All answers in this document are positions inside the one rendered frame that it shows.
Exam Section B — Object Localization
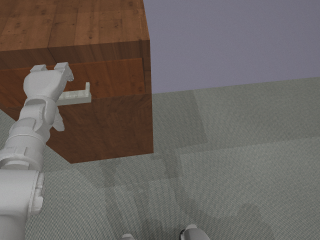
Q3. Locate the cabinet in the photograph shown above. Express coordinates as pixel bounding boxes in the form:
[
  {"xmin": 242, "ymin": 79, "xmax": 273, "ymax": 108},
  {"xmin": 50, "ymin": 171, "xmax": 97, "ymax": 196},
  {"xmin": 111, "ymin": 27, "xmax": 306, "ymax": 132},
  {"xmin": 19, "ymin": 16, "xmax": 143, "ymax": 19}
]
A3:
[{"xmin": 0, "ymin": 0, "xmax": 154, "ymax": 164}]

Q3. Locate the handle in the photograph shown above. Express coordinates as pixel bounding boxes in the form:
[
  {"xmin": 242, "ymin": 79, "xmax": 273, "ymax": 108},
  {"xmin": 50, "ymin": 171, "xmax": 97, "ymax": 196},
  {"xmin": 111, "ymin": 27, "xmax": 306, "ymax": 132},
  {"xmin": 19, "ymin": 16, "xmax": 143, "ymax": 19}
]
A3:
[{"xmin": 56, "ymin": 82, "xmax": 92, "ymax": 106}]

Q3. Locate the robot right shin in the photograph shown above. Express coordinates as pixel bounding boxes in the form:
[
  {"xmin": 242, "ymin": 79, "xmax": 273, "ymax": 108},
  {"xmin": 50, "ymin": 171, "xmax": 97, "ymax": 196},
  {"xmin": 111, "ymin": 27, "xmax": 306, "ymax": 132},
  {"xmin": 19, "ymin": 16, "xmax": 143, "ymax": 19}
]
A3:
[{"xmin": 184, "ymin": 224, "xmax": 197, "ymax": 232}]

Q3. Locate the left robot forearm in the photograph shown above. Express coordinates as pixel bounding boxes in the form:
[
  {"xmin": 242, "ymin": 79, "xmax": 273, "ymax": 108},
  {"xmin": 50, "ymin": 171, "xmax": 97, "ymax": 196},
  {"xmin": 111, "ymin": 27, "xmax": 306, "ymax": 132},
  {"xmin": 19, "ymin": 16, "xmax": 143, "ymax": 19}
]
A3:
[{"xmin": 0, "ymin": 95, "xmax": 57, "ymax": 173}]

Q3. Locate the robot left shin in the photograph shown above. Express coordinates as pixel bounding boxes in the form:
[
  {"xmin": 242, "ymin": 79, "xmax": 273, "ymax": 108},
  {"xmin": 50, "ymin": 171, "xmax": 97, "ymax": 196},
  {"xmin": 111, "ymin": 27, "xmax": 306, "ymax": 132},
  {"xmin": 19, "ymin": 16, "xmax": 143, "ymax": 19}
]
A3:
[{"xmin": 122, "ymin": 233, "xmax": 134, "ymax": 238}]

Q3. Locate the drawer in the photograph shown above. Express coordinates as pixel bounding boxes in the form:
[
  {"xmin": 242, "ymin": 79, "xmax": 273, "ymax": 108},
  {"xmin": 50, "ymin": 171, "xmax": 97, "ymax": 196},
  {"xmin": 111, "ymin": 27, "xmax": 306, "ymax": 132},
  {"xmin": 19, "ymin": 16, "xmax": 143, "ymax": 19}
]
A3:
[{"xmin": 0, "ymin": 58, "xmax": 145, "ymax": 107}]

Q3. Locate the robot left upper arm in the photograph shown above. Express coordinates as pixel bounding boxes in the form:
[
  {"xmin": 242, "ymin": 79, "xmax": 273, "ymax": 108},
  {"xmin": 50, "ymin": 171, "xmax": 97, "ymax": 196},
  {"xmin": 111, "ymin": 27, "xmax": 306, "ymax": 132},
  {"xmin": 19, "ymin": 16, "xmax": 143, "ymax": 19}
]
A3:
[{"xmin": 0, "ymin": 169, "xmax": 46, "ymax": 240}]

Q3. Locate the robot left hand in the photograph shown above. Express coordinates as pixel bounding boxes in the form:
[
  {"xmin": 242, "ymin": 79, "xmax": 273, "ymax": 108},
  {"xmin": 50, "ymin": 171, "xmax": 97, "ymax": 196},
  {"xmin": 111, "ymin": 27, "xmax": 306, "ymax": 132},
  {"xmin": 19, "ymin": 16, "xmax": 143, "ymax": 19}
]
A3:
[{"xmin": 23, "ymin": 62, "xmax": 74, "ymax": 132}]

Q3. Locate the robot shin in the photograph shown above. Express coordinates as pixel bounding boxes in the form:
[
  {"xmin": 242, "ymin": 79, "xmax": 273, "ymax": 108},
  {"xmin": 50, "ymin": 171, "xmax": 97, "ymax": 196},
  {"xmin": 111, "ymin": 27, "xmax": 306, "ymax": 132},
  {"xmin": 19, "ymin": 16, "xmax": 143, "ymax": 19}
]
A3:
[
  {"xmin": 122, "ymin": 233, "xmax": 134, "ymax": 238},
  {"xmin": 184, "ymin": 224, "xmax": 197, "ymax": 232}
]

